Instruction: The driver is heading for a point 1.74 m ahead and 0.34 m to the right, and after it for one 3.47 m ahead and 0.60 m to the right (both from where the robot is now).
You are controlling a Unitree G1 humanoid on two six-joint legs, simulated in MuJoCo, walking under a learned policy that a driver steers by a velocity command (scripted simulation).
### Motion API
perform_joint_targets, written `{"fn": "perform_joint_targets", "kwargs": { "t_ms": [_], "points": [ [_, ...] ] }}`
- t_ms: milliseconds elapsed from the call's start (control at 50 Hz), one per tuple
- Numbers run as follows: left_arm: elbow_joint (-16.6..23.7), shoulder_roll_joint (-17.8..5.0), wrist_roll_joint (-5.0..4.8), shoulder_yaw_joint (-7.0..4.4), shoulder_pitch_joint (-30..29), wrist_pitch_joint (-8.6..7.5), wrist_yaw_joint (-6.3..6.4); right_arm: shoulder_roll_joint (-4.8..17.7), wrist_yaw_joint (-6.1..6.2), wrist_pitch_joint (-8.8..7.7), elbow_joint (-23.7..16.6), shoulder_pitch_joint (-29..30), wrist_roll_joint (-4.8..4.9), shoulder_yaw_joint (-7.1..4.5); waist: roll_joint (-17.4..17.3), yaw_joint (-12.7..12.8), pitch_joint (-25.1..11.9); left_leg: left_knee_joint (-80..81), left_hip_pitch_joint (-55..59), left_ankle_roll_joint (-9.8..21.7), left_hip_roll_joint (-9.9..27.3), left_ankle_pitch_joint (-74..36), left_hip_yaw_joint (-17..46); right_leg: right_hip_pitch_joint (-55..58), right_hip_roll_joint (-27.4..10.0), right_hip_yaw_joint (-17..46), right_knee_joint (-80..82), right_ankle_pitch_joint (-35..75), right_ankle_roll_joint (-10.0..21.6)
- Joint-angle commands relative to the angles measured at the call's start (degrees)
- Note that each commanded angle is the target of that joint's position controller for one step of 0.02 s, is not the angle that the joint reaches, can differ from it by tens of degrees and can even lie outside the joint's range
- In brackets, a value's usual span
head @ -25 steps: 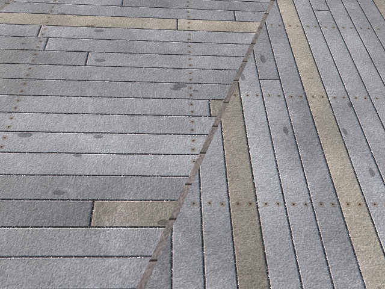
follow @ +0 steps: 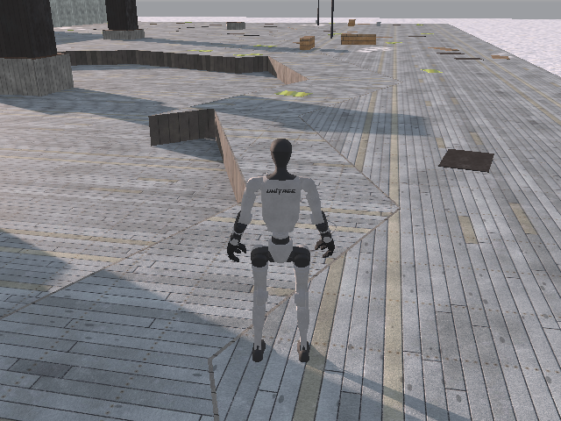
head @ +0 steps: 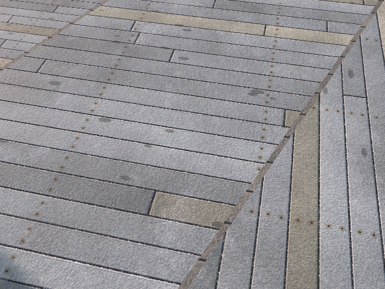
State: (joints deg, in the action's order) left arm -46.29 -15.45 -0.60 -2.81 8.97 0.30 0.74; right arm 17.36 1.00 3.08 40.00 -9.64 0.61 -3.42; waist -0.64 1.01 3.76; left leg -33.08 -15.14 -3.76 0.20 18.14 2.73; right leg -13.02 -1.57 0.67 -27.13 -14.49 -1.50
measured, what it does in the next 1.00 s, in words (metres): steps on the spot: left foot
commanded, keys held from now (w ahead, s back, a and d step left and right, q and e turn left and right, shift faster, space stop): no key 0.62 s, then w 0.38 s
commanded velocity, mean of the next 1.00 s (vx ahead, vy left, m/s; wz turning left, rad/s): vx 0.10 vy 0.00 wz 0.04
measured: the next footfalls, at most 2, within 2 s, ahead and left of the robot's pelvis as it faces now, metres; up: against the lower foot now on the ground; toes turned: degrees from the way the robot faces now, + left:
left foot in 0.02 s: +0.03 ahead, +0.13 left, +0.00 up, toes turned -2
left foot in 1.32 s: +0.43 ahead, +0.12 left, +0.00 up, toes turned +2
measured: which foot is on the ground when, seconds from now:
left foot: up 0.00-0.00, down 0.02-0.86, up 0.88-1.00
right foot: down 0.00-1.00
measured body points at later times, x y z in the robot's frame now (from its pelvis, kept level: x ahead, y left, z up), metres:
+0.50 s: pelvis +0.01 +0.03 +0.00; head +0.02 +0.03 +0.45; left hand +0.08 +0.32 -0.13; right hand +0.14 -0.23 -0.12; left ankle -0.01 +0.13 -0.74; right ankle +0.00 -0.14 -0.74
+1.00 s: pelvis +0.08 -0.02 +0.01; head +0.09 -0.04 +0.45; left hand +0.06 +0.25 -0.12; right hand +0.19 -0.29 -0.13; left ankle +0.05 +0.12 -0.66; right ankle +0.03 -0.11 -0.74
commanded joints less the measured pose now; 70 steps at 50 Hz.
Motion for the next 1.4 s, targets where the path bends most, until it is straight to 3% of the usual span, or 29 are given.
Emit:
{"fn": "perform_joint_targets", "kwargs": {
  "t_ms": [20,40,60,80,120,320,620,660,680,720,760,800,820,840,860,880,900,920,960,1000,1100,1200,1260,1300,1320,1340,1360,1380,1400],
  "points": [
    [1.77,-8.10,0.22,-1.14,1.36,-1.32,-0.38,7.58,0.29,-0.72,-2.93,-2.92,-0.74,-1.75,5.43,-0.92,-8.43,14.36,15.40,3.92,3.10,-19.07,3.00,-1.83,-8.16,6.98,2.12,15.36,5.95],
    [2.12,-5.59,2.56,-0.21,3.49,-2.16,-1.00,11.86,0.90,-0.40,-3.66,-3.12,-1.28,-2.39,-7.10,1.69,-10.85,10.88,19.42,8.10,12.43,-34.25,12.13,-6.36,-2.87,1.73,-4.04,0.76,1.65],
    [2.43,-4.64,2.02,0.09,1.16,-2.18,-0.58,7.54,0.12,-0.92,-3.27,0.12,-2.07,-1.01,-10.83,1.35,-10.06,12.00,9.19,13.38,14.46,-25.55,13.65,-2.05,-2.01,0.96,-0.43,-5.94,-0.48],
    [1.90,-6.90,1.81,-0.24,-0.48,-1.92,-0.27,4.73,-0.56,-1.68,-4.01,2.99,-2.08,-0.31,-7.18,1.21,-7.46,12.78,6.56,12.12,10.42,-15.99,11.11,0.75,-2.10,0.70,0.56,-0.97,-1.42],
    [0.79,-7.79,1.55,-0.47,-1.46,-1.27,0.20,5.26,-0.87,-2.72,-2.91,1.42,-2.29,-0.29,-6.84,-0.25,-5.11,12.95,4.64,8.38,6.23,-9.77,8.14,1.47,-1.62,0.27,0.76,4.60,-1.81],
    [-4.59,-7.90,1.07,-0.45,0.99,-1.26,0.69,4.32,-0.40,-3.31,-0.16,-0.25,-1.46,0.16,-1.17,-0.30,-3.92,11.02,5.42,7.33,4.07,-16.31,6.03,3.10,-2.44,0.73,3.13,9.09,-2.35],
    [-10.78,-7.96,0.76,-0.34,2.19,-0.79,1.62,4.03,-0.06,-3.31,6.12,-2.02,-1.11,0.17,-0.14,-0.09,-3.61,10.42,5.00,6.42,1.90,-16.77,3.02,4.28,-2.13,0.30,3.47,9.73,-1.78],
    [-11.67,-7.02,0.38,-0.22,3.04,-0.59,1.74,4.93,0.31,-2.95,7.34,-3.26,-0.68,-0.19,-1.72,-0.43,-3.78,12.03,4.71,7.53,1.33,0.78,3.49,2.51,0.50,-2.72,0.62,-2.34,-1.30],
    [-11.32,-6.57,0.11,-0.16,2.24,-0.69,1.73,6.27,0.45,-2.74,7.62,-4.03,-0.35,-0.65,-3.55,-1.20,-1.97,14.18,3.42,9.12,2.65,13.94,6.19,-0.94,1.83,-4.29,-2.78,-8.61,-0.78],
    [-9.29,-5.33,-0.27,0.15,-0.59,-1.81,1.38,8.68,0.47,-3.14,8.36,-7.03,-0.01,-1.34,-9.25,-2.82,2.59,21.38,1.94,13.85,10.37,29.94,18.24,-9.41,2.46,-4.65,-11.23,-12.24,0.72],
    [-8.44,-5.50,-1.19,-0.02,-0.87,-3.62,0.45,8.79,0.61,-4.36,8.55,-7.30,0.17,-1.54,-11.27,-2.30,5.52,24.12,0.55,16.70,15.54,28.82,25.21,-13.24,-0.53,-0.86,-17.31,-13.97,3.65],
    [-9.20,-5.14,-1.64,0.00,1.83,-5.16,-0.74,7.73,0.46,-5.02,7.45,-4.04,0.92,-1.34,-9.24,0.17,5.06,22.33,0.56,15.41,15.22,22.39,21.81,-10.15,-1.79,-0.61,-10.69,-14.33,6.46],
    [-11.47,-5.00,-1.51,-0.26,6.63,-5.70,-1.10,7.55,0.36,-4.87,6.41,-0.38,1.47,-1.23,-7.28,3.12,3.62,19.98,-4.08,13.18,12.07,17.76,16.18,0.00,-0.53,-2.67,-2.13,-6.93,7.23],
    [-14.47,-5.43,-0.83,-0.84,12.00,-5.76,-1.21,6.42,0.27,-4.85,5.60,1.49,1.14,-0.90,-4.31,5.15,1.87,14.38,-8.64,10.92,7.76,12.32,10.49,9.64,1.32,-2.95,1.68,-0.33,6.55],
    [-16.25,-7.96,-0.09,-1.58,18.30,-5.73,-1.07,2.61,-0.05,-5.24,4.67,2.45,0.30,0.20,4.69,6.67,-1.00,-0.72,-14.54,7.45,2.32,6.75,2.48,17.36,-6.29,8.76,7.14,-5.14,7.77],
    [-16.60,-15.54,-0.02,-3.20,22.91,-6.08,-1.73,1.10,0.25,-6.21,1.51,3.77,0.63,0.51,19.95,7.19,-1.77,-16.74,-24.86,4.57,-4.29,12.05,-3.81,21.65,-18.83,33.21,16.90,-13.52,15.30],
    [-15.20,-11.61,0.84,-1.82,19.46,-6.77,-1.91,4.36,0.35,-7.13,2.25,2.78,1.79,-0.37,12.70,5.42,0.52,-27.42,-29.45,5.28,-1.61,15.60,2.13,19.80,-21.56,38.60,18.42,-17.12,17.81],
    [-13.72,-8.46,0.40,-1.03,15.96,-7.23,-1.72,4.70,-0.17,-7.87,3.30,0.43,2.54,-0.54,8.87,3.31,3.11,-31.27,-32.80,6.57,0.94,9.72,3.96,19.81,-19.81,33.32,17.96,-16.78,16.35],
    [-12.32,-7.30,-0.10,-0.51,13.15,-7.25,-1.96,4.72,-0.72,-8.64,4.25,0.65,1.47,-0.89,5.89,2.08,3.52,-29.85,-34.42,7.38,4.28,0.18,1.82,20.52,-15.98,23.57,18.48,-7.33,12.77],
    [-12.42,-4.86,0.43,0.40,14.56,-6.65,-1.80,3.87,-1.53,-8.70,3.88,2.39,0.61,-1.04,6.59,2.22,1.96,-25.99,-30.62,6.44,5.64,-5.30,-0.17,19.29,-12.58,15.24,18.73,6.70,10.96],
    [-11.96,-6.90,0.72,0.37,16.45,-5.32,-0.11,-0.61,-2.43,-8.06,0.81,10.79,0.66,0.45,5.14,3.68,2.71,-10.07,-25.31,3.22,3.90,-14.72,-4.74,13.80,-9.16,5.40,20.64,19.59,10.90],
    [-12.75,-7.81,-0.19,-0.14,19.78,-5.13,0.32,0.18,-3.44,-8.35,-1.83,17.85,1.28,0.82,6.30,4.34,5.57,1.25,-20.07,4.76,2.18,-20.22,-5.14,13.88,-11.41,3.50,22.05,19.12,11.09],
    [-12.26,-9.13,-0.30,-0.98,18.32,-4.65,0.37,2.76,-3.90,-8.75,-1.98,16.05,1.09,-0.07,6.85,0.83,2.54,3.49,-15.36,7.66,0.73,-17.07,-5.02,19.37,-13.54,2.43,16.12,34.99,9.64],
    [-11.54,-9.89,0.25,-1.41,16.66,-3.72,0.44,6.24,-3.26,-8.50,1.46,3.79,1.04,-2.06,8.06,-6.12,-6.37,3.25,0.66,10.56,-2.69,-15.21,-7.38,19.17,-11.86,0.17,1.26,53.78,7.93],
    [-10.69,-9.13,0.70,-1.03,16.17,-3.44,0.51,8.37,-2.55,-8.11,4.46,-6.50,1.03,-3.18,7.16,-10.63,-12.59,2.00,16.58,12.66,0.17,-15.48,-4.29,10.23,-9.70,-0.57,-11.51,48.87,6.30],
    [-9.10,-2.20,1.34,0.90,22.17,-4.14,-0.06,13.80,-2.11,-7.82,6.32,-14.67,-0.68,-4.37,-5.72,-8.87,-22.92,2.54,40.27,20.67,15.78,-7.00,19.56,-11.53,-1.56,-1.87,-34.55,20.81,3.40],
    [-10.01,-0.18,0.01,1.71,23.55,-5.78,-0.61,10.93,-2.56,-7.72,7.39,-15.23,-0.26,-3.35,-13.30,-7.92,-29.17,15.34,43.04,25.57,23.38,4.63,42.27,-21.16,5.13,5.01,-47.60,-17.20,2.85],
    [-7.92,-6.66,-1.84,-0.19,16.72,-7.02,-0.97,7.01,-2.65,-8.01,7.10,-9.73,0.30,-2.10,-9.31,-7.54,-17.47,18.03,33.85,21.75,20.45,8.68,36.29,-27.15,1.16,7.32,-52.19,-15.60,4.11],
    [-6.19,-7.97,-2.68,-0.56,11.70,-7.63,-0.90,5.03,-2.63,-8.31,6.39,-4.73,0.28,-1.48,-5.74,-5.86,-9.88,19.50,24.02,19.56,18.43,4.75,27.17,-27.66,-1.85,5.42,-50.70,-10.39,5.00]
  ]
}}
Over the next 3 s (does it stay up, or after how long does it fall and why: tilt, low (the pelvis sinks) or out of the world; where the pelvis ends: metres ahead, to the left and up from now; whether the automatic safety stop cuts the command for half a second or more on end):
stays up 1.20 -0.04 -0.02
